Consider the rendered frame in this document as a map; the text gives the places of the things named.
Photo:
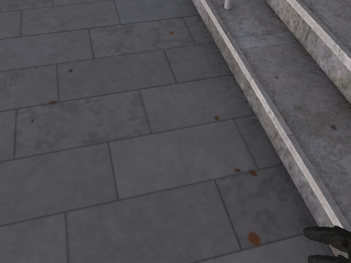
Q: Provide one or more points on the robot right hand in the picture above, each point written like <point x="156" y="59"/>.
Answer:
<point x="336" y="236"/>

